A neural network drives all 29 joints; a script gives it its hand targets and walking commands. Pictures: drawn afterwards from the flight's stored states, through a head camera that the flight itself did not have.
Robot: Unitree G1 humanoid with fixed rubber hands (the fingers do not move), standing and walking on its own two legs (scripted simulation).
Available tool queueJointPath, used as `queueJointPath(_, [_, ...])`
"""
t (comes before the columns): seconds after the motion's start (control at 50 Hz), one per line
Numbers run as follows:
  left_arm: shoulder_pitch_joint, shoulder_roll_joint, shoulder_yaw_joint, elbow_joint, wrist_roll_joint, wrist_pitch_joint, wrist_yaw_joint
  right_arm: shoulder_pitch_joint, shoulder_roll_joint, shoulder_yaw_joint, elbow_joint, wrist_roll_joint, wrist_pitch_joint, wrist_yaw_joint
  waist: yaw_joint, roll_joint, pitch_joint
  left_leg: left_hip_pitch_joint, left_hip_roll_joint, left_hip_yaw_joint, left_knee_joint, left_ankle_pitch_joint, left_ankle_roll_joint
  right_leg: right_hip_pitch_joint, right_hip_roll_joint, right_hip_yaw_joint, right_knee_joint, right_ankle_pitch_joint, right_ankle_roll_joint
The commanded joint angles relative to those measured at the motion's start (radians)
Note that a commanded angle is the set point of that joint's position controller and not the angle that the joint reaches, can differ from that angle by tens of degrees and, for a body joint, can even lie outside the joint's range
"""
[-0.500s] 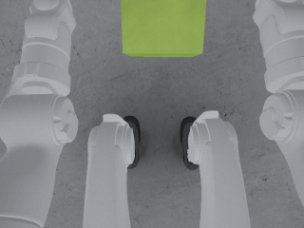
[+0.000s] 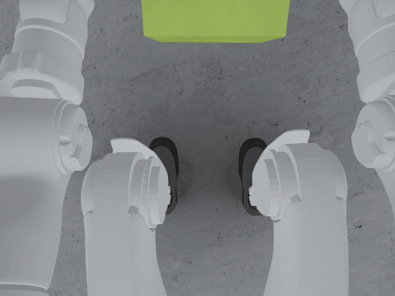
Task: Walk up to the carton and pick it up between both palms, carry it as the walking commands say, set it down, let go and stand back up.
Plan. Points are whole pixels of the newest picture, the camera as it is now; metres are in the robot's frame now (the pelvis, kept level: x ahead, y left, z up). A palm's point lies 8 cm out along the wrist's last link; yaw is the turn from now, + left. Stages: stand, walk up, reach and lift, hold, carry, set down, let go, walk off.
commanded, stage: reach and lift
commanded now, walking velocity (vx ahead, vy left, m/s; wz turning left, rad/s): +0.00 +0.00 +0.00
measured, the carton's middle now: out of the picture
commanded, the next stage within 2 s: none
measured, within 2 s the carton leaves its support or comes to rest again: leaves its support in 1.64 s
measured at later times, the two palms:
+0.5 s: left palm out of the picture +0.56 +0.16 -0.18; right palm out of the picture +0.56 -0.18 -0.17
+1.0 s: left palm out of the picture +0.56 +0.14 -0.18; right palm out of the picture +0.56 -0.17 -0.18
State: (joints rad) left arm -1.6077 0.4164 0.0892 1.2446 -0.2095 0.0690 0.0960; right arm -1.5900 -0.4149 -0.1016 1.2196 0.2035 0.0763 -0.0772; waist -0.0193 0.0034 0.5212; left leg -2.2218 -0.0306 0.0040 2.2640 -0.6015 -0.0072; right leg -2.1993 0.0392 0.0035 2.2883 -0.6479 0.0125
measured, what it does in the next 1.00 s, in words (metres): stands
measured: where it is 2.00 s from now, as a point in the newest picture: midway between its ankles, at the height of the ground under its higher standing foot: (209, 188)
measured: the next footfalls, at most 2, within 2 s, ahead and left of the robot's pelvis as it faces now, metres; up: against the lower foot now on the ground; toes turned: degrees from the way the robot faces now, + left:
none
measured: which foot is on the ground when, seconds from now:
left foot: down 0.00-1.00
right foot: down 0.00-1.00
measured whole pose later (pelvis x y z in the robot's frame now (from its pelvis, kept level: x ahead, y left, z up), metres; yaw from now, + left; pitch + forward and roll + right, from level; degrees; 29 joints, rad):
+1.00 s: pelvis +0.00 +0.00 +0.00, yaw -1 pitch +32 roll +0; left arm -1.59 0.30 0.26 1.14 -0.02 0.12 0.05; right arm -1.58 -0.31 -0.24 1.13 0.06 0.12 -0.03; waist -0.01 -0.01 0.52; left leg -2.22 -0.02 -0.01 2.27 -0.61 -0.02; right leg -2.20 0.04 -0.01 2.29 -0.64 0.00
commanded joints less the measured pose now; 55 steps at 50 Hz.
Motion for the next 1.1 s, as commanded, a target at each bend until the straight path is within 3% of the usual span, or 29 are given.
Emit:
queueJointPath(0.0, [-0.286,0.132,0.01,-0.083,-0.008,-0.024,-0.006,-0.271,-0.129,-0.01,-0.09,-0.004,-0.021,0.004,-0.014,0.009,-1.222,0.583,0.003,-0.004,-0.123,0.415,0.0,0.494,-0.016,-0.008,-0.164,0.443,0.021])
queueJointPath(0.2, [-0.272,0.118,0.02,-0.066,0.001,-0.019,-0.019,-0.261,-0.102,-0.016,-0.096,-0.02,-0.015,0.014,-0.004,0.006,-1.183,0.552,0.0,0.001,-0.128,0.378,0.001,0.489,-0.01,-0.005,-0.168,0.417,0.016])
queueJointPath(0.6, [-0.311,0.004,0.016,-0.072,0.054,-0.029,-0.002,-0.297,-0.009,-0.029,-0.09,-0.063,-0.022,0.006,-0.005,0.009,-1.152,0.586,-0.031,0.004,-0.148,0.372,-0.007,0.481,0.023,-0.02,-0.189,0.385,0.021])
queueJointPath(0.7, [-0.316,-0.072,0.02,-0.09,0.08,-0.03,-0.008,-0.313,0.086,-0.002,-0.102,-0.059,-0.02,0.025,0.021,0.007,-1.131,0.605,-0.041,0.005,-0.151,0.378,-0.002,0.481,0.035,-0.021,-0.194,0.379,0.022])
queueJointPath(0.78, [-0.344,-0.259,0.004,-0.098,0.097,-0.013,-0.054,-0.341,0.273,0.02,-0.099,-0.076,-0.007,0.072,0.02,0.016,-1.073,0.605,-0.05,0.004,-0.151,0.36,0.001,0.466,0.047,-0.024,-0.196,0.355,0.018])
queueJointPath(0.9, [-0.378,-0.793,-0.018,-0.15,0.158,0.049,-0.221,-0.428,0.818,0.062,-0.154,-0.125,0.048,0.24,0.033,0.003,-0.937,0.513,-0.076,0.02,-0.138,0.308,0.015,0.376,0.076,-0.032,-0.18,0.307,-0.006])
queueJointPath(0.98, [-0.319,-0.904,-0.012,-0.186,0.184,0.093,-0.283,-0.396,0.917,0.079,-0.185,-0.122,0.083,0.29,0.048,-0.002,-0.877,0.449,-0.073,0.029,-0.133,0.281,0.025,0.356,0.075,-0.03,-0.178,0.299,-0.019])
queueJointPath(1.08, [-0.269,-0.946,-0.021,-0.192,0.164,0.108,-0.309,-0.376,0.953,0.114,-0.212,-0.095,0.099,0.302,0.049,-0.02,-0.863,0.435,-0.076,0.021,-0.12,0.292,0.034,0.363,0.071,-0.025,-0.176,0.317,-0.018])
